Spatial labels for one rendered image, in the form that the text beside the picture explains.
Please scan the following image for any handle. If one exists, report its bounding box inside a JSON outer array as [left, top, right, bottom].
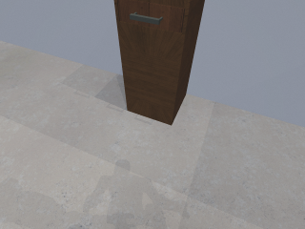
[[130, 12, 163, 25]]

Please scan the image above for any drawer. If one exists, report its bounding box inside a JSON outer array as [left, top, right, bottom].
[[117, 0, 185, 33]]

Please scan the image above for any cabinet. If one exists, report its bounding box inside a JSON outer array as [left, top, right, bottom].
[[113, 0, 205, 126]]

